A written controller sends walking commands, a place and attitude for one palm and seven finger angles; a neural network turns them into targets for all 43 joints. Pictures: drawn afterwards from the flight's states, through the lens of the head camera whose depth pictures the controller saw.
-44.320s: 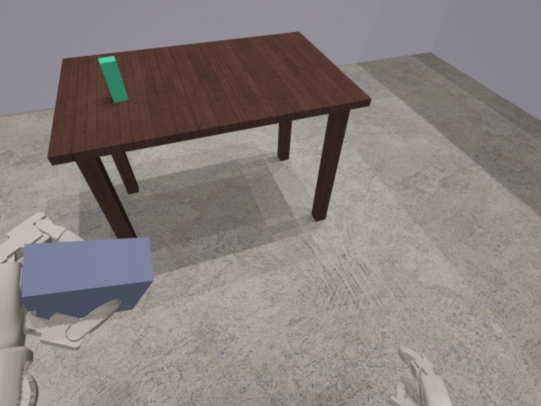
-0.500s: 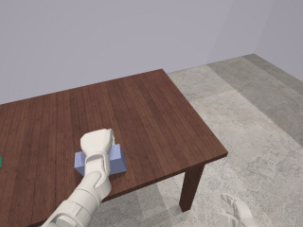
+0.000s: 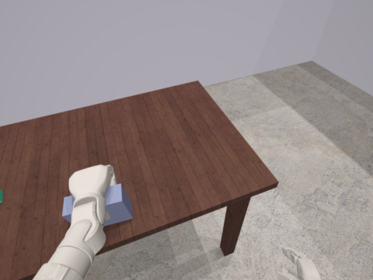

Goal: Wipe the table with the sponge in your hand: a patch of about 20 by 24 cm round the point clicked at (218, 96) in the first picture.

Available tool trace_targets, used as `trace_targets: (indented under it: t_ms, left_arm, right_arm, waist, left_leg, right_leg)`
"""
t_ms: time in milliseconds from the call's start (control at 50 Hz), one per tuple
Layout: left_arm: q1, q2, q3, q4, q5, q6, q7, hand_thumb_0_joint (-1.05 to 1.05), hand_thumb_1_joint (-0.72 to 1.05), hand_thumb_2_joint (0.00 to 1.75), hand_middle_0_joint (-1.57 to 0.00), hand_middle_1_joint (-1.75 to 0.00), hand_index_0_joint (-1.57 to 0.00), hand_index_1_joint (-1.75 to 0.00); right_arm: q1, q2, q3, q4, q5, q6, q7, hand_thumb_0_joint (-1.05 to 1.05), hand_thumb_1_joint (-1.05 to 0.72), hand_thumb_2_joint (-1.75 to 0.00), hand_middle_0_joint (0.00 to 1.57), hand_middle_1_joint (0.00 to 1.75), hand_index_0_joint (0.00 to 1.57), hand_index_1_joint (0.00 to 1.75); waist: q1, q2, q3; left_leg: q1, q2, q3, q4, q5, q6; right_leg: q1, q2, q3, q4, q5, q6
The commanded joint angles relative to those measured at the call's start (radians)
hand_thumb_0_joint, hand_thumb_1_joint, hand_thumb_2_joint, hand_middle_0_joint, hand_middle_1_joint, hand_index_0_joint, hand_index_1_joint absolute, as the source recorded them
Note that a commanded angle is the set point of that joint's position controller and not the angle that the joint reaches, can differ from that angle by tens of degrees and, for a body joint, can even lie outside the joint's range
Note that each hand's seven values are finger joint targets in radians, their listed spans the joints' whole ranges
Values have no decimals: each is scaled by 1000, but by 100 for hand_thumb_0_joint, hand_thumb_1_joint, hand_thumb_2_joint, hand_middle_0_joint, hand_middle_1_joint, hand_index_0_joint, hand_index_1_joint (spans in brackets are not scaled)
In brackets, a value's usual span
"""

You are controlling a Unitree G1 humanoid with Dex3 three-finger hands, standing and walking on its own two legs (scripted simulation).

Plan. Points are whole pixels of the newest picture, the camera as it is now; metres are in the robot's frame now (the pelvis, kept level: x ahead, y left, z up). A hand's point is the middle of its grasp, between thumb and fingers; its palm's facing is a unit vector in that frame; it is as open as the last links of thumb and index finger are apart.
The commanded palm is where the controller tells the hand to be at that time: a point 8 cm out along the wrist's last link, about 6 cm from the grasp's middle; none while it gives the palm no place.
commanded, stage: wipe forward along the middle lane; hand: left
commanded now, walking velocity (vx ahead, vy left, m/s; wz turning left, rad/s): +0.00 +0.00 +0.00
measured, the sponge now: (102, 211) +0.29 +0.25 -0.05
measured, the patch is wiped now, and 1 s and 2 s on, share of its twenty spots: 1.00 1.00 1.00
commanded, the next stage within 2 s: slide back across to the first lane in 1.70 s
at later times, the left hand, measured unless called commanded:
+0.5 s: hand (95, 185) +0.33 +0.27 +0.00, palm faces -0.11 -0.05 -0.99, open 9.2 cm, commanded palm +0.33 +0.26 +0.05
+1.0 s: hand (97, 168) +0.38 +0.28 +0.00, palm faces -0.12 -0.01 -0.99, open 9.3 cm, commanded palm +0.38 +0.27 +0.05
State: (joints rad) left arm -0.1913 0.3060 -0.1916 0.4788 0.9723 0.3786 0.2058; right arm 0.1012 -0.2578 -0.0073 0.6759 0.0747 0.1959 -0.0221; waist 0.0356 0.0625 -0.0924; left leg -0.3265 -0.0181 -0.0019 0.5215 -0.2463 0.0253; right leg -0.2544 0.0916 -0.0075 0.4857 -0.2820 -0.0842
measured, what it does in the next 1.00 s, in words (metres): stands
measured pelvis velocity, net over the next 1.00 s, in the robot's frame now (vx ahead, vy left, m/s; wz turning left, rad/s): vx -0.02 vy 0.00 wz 0.02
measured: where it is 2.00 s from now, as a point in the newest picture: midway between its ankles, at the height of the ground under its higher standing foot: outside the picture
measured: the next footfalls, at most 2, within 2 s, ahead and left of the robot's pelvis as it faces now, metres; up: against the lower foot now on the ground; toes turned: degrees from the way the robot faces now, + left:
none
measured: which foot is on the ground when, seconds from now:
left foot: down 0.00-1.00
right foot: down 0.00-1.00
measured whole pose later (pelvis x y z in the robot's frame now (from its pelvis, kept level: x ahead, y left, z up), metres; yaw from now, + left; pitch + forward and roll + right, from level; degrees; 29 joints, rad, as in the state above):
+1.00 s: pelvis -0.02 +0.00 -0.02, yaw +1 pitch +12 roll -2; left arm -0.68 0.42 -0.08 1.04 1.03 0.20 0.28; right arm 0.23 -0.26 -0.02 0.73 0.07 0.16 -0.02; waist -0.05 0.06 -0.13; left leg -0.64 -0.01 -0.04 0.71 -0.27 0.03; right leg -0.55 0.10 -0.06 0.64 -0.31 -0.08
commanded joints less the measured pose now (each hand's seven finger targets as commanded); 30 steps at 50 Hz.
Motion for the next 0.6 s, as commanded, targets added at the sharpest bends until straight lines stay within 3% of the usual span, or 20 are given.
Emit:
trace_targets:
  t_ms: [0, 60, 80, 100, 120, 140, 160, 220, 260, 320, 360, 380, 440, 460, 500, 540, 560, 580]
  left_arm:
    - [-256, 172, 91, -189, 26, -35, 34, 0, 10, 130, -120, -160, -120, -160]
    - [-214, 188, 122, -209, 22, -55, 35, 0, 10, 130, -120, -160, -120, -160]
    - [-247, 186, 109, -198, 29, -59, 42, 0, 10, 130, -120, -160, -120, -160]
    - [-278, 144, 68, -193, 29, -62, 46, 0, 10, 130, -120, -160, -120, -160]
    - [-306, 161, 82, -158, 34, -59, 50, 0, 10, 130, -120, -160, -120, -160]
    - [-329, 179, 92, -137, 39, -59, 55, 0, 10, 130, -120, -160, -120, -160]
    - [-382, 216, 125, -149, 40, -63, 58, 0, 10, 130, -120, -160, -120, -160]
    - [-440, 207, 114, -87, 47, -77, 75, 0, 10, 130, -120, -160, -120, -160]
    - [-460, 258, 164, -62, 56, -90, 81, 0, 10, 130, -120, -160, -120, -160]
    - [-495, 164, 82, 7, 66, -94, 89, 0, 10, 130, -120, -160, -120, -160]
    - [-503, 205, 124, 57, 60, -88, 92, 0, 10, 130, -120, -160, -120, -160]
    - [-526, 178, 93, 77, 49, -87, 93, 0, 10, 130, -120, -160, -120, -160]
    - [-599, 205, 103, 139, 59, -97, 97, 0, 10, 130, -120, -160, -120, -160]
    - [-606, 245, 138, 152, 64, -102, 95, 0, 10, 130, -120, -160, -120, -160]
    - [-668, 210, 92, 203, 81, -114, 96, 0, 10, 130, -120, -160, -120, -160]
    - [-658, 223, 106, 262, 83, -119, 98, 0, 10, 130, -120, -160, -120, -160]
    - [-664, 274, 154, 264, 77, -123, 99, 0, 10, 130, -120, -160, -120, -160]
    - [-692, 254, 126, 263, 78, -132, 102, 0, 10, 130, -120, -160, -120, -160]
  right_arm:
    - [-160, -105, -41, -156, -6, -67, -12, 0, -90, -90, 20, 30, 20, 30]
    - [-159, -110, -45, -159, -7, -75, -7, 0, -90, -90, 20, 30, 20, 30]
    - [-152, -110, -44, -149, -7, -74, -9, 0, -90, -90, 20, 30, 20, 30]
    - [-148, -108, -46, -151, -6, -79, -10, 0, -90, -90, 20, 30, 20, 30]
    - [-142, -111, -44, -139, -4, -80, -10, 0, -90, -90, 20, 30, 20, 30]
    - [-138, -115, -44, -134, -5, -81, -14, 0, -90, -90, 20, 30, 20, 30]
    - [-142, -116, -41, -134, -4, -82, -17, 0, -90, -90, 20, 30, 20, 30]
    - [-119, -113, -42, -116, -4, -86, -23, 0, -90, -90, 20, 30, 20, 30]
    - [-112, -117, -43, -112, -8, -86, -29, 0, -90, -90, 20, 30, 20, 30]
    - [-88, -110, -45, -104, -5, -88, -23, 0, -90, -90, 20, 30, 20, 30]
    - [-84, -116, -46, -100, -6, -85, -22, 0, -90, -90, 20, 30, 20, 30]
    - [-72, -114, -45, -101, -4, -84, -22, 0, -90, -90, 20, 30, 20, 30]
    - [-45, -119, -45, -88, -6, -80, -21, 0, -90, -90, 20, 30, 20, 30]
    - [-44, -122, -42, -87, -7, -78, -22, 0, -90, -90, 20, 30, 20, 30]
    - [-12, -121, -44, -76, -7, -75, -21, 0, -90, -90, 20, 30, 20, 30]
    - [3, -126, -46, -74, -8, -72, -18, 0, -90, -90, 20, 30, 20, 30]
    - [4, -130, -45, -73, -10, -70, -19, 0, -90, -90, 20, 30, 20, 30]
    - [18, -127, -48, -77, -8, -69, -18, 0, -90, -90, 20, 30, 20, 30]
  waist:
    - [8, -42, -211]
    - [19, -53, -227]
    - [3, -72, -210]
    - [-15, -70, -175]
    - [-18, -97, -156]
    - [-25, -84, -134]
    - [-15, -71, -144]
    - [-26, -75, -174]
    - [-16, -73, -200]
    - [-39, -71, -202]
    - [-25, -69, -227]
    - [-41, -84, -231]
    - [-60, -96, -227]
    - [-47, -76, -237]
    - [-76, -81, -211]
    - [-74, -109, -207]
    - [-54, -97, -248]
    - [-70, -82, -257]
  left_leg:
    - [87, -41, -16, -19, 165, 42]
    - [83, -38, -28, -18, 189, 41]
    - [77, -38, -28, -14, 171, 43]
    - [72, -36, -23, -12, 146, 43]
    - [60, -34, -30, -12, 124, 42]
    - [48, -33, -28, -13, 100, 42]
    - [47, -32, -37, -23, 92, 39]
    - [36, -33, -29, 2, 75, 41]
    - [21, -32, -32, 5, 81, 39]
    - [13, -29, -31, 30, 76, 37]
    - [-1, -25, -35, 31, 79, 35]
    - [-7, -27, -33, 40, 72, 37]
    - [-39, -27, -33, 63, 62, 40]
    - [-50, -26, -40, 57, 61, 38]
    - [-64, -26, -40, 73, 45, 39]
    - [-94, -25, -39, 83, 29, 41]
    - [-97, -23, -43, 78, 49, 39]
    - [-93, -25, -36, 90, 56, 40]
  right_leg:
    - [68, -44, 91, -67, 331, 9]
    - [74, -38, 96, -57, 364, 2]
    - [58, -41, 86, -58, 338, 10]
    - [18, -38, 80, -60, 301, 13]
    - [-4, -38, 75, -66, 264, 14]
    - [-27, -36, 79, -70, 221, 14]
    - [-33, -30, 81, -64, 187, 7]
    - [-47, -37, 67, -53, 169, 15]
    - [-45, -33, 77, -39, 173, 9]
    - [-90, -34, 51, -22, 162, 14]
    - [-86, -31, 60, -19, 157, 9]
    - [-85, -35, 53, -16, 161, 18]
    - [-108, -39, 57, -8, 169, 22]
    - [-108, -36, 62, -6, 158, 16]
    - [-152, -37, 47, 5, 136, 20]
    - [-160, -38, 51, 4, 128, 23]
    - [-131, -36, 58, 10, 148, 17]
    - [-136, -38, 51, 21, 158, 22]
